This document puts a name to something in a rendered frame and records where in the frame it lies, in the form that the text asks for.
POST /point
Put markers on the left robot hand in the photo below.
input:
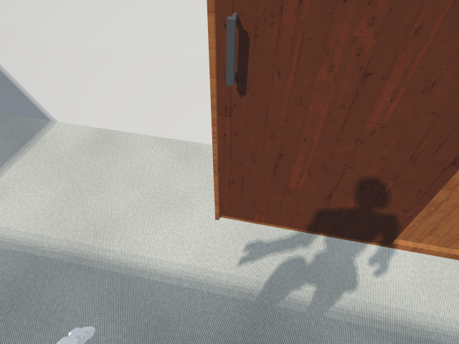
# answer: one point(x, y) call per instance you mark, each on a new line
point(78, 336)

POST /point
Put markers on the handle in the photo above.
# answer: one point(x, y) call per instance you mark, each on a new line
point(231, 43)

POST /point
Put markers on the wardrobe door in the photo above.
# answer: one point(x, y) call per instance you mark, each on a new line
point(344, 115)
point(438, 223)

